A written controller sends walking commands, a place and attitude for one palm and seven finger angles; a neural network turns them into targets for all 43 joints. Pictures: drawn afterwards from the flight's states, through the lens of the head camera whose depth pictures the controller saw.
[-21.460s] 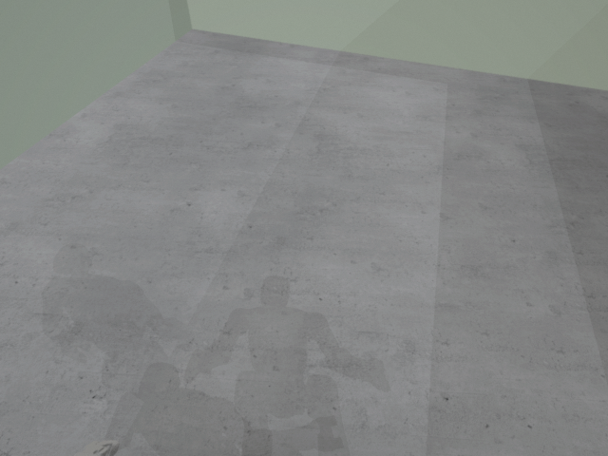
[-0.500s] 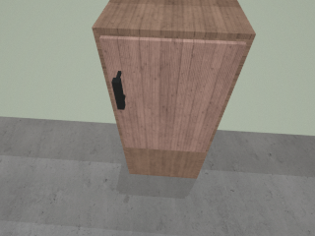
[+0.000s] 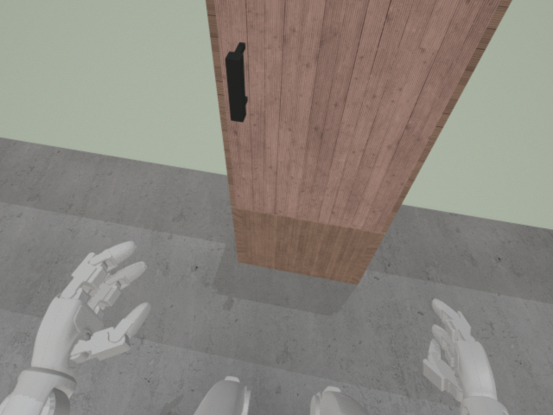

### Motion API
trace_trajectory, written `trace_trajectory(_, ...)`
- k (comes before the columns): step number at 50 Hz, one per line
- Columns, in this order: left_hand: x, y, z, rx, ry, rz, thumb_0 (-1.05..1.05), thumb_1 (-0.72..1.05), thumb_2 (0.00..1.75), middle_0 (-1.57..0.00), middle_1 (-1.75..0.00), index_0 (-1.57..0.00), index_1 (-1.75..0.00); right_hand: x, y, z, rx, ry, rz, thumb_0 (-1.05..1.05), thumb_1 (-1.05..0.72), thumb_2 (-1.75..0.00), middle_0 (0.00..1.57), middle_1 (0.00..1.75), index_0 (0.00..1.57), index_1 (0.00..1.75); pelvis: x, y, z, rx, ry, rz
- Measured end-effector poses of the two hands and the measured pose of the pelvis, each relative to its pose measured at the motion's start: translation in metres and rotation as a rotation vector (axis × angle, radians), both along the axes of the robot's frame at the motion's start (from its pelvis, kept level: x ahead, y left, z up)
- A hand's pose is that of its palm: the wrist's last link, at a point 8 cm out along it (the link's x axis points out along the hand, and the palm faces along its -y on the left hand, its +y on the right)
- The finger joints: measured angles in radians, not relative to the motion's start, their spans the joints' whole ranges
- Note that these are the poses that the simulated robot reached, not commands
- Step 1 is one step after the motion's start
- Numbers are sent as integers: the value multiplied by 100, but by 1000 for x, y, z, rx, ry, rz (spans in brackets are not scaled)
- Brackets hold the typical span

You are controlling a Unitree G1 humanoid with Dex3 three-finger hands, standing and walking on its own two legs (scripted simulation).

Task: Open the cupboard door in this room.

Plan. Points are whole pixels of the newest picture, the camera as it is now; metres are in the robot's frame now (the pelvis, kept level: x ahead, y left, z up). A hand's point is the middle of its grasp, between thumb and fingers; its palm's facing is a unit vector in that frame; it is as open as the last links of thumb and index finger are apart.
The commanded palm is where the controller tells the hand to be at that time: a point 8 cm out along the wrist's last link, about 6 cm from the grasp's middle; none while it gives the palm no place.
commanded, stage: raise the hand with hooked fingers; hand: left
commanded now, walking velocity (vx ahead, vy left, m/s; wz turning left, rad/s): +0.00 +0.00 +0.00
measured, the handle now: (239, 82) +0.63 +0.14 +0.12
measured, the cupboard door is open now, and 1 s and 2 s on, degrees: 0 0 0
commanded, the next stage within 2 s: move the hooked fingers beside the handle in 1.58 s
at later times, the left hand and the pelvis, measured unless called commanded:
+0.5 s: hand (93, 266) +0.26 +0.27 +0.09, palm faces -0.07 -1.00 -0.05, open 12.2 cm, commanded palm +0.24 +0.32 +0.10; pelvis +0.01 +0.04 +0.03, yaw -1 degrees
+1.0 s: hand (58, 210) +0.31 +0.31 +0.13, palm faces -0.04 -1.00 -0.05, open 13.9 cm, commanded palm +0.29 +0.36 +0.14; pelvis +0.03 +0.04 +0.05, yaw -1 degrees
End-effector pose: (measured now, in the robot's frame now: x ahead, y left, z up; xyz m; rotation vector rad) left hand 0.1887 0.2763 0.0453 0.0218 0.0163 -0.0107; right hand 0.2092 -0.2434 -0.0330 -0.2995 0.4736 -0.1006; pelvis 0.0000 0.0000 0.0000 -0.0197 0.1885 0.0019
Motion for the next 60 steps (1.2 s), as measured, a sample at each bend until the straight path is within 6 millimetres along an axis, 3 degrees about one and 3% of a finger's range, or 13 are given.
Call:
trace_trajectory(8, 38, 8, 22, 32, 38, -93, 1, 30, 65, -24, -68, -25, -68, -58, 32, -23, 80, 171, -50, 1, -90, -90, 21, 30, 20, 30, -3, 12, 13, -16, -7, -2)
trace_trajectory(15, 50, 28, 35, 33, 48, -58, 1, 14, 58, -25, -78, -26, -79, -88, 34, -19, 74, 238, -100, 1, -90, -90, 21, 30, 20, 30, 3, 26, 24, -12, -3, -17)
trace_trajectory(19, 53, 35, 38, 35, 36, -59, 0, 5, 54, -26, -84, -26, -85, -86, 30, -12, 39, 236, -104, 1, -90, -90, 21, 30, 20, 30, 7, 34, 27, -15, -6, -17)
trace_trajectory(25, 59, 45, 44, 33, 19, -59, 0, -9, 48, -27, -93, -27, -94, -63, 29, 4, -2, 182, -91, 1, -90, -90, 21, 30, 20, 30, 13, 42, 30, -21, -18, -14)
trace_trajectory(32, 70, 62, 58, 29, 0, -38, 0, -26, 41, -28, -104, -29, -104, -31, 44, 20, 2, 113, -49, 1, -90, -90, 20, 30, 20, 30, 20, 46, 36, -30, -33, -7)
trace_trajectory(38, 81, 73, 69, 28, 3, -38, -1, -39, 35, -29, -112, -29, -113, -16, 58, 26, 23, 99, -17, 1, -90, -90, 21, 30, 20, 30, 24, 48, 41, -34, -45, -2)
trace_trajectory(47, 97, 85, 86, 25, 1, -34, -1, -48, 31, -30, -118, -30, -119, -23, 59, 22, 37, 148, -24, 1, -90, -90, 21, 30, 20, 30, 27, 46, 47, -29, -58, -3)
trace_trajectory(60, 119, 87, 101, 10, 4, -48, -1, -50, 30, -30, -120, -30, -120, -49, 31, 20, 13, 220, -93, 1, -90, -90, 21, 30, 20, 30, 28, 38, 54, -18, -63, -14)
